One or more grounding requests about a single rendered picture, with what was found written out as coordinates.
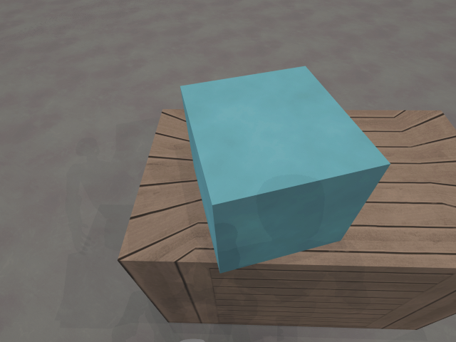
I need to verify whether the pedestal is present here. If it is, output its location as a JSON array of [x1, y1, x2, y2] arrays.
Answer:
[[118, 109, 456, 330]]

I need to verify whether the carton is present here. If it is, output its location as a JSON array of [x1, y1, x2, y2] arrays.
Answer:
[[180, 66, 390, 273]]

